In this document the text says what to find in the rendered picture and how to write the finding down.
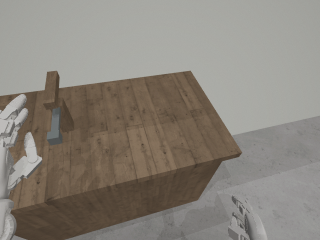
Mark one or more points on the robot right hand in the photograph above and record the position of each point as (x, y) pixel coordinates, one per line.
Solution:
(251, 226)

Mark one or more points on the robot left hand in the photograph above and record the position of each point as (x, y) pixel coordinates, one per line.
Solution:
(11, 120)

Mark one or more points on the tap lever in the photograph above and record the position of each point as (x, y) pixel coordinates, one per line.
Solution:
(54, 137)

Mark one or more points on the left robot forearm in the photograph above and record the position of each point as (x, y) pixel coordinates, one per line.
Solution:
(8, 224)

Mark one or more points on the counter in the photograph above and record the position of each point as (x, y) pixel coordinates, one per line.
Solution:
(130, 148)

